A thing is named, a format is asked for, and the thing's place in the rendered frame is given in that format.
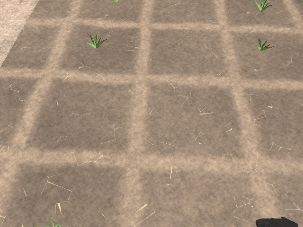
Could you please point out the right robot hand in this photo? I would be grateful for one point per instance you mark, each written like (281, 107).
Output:
(275, 222)

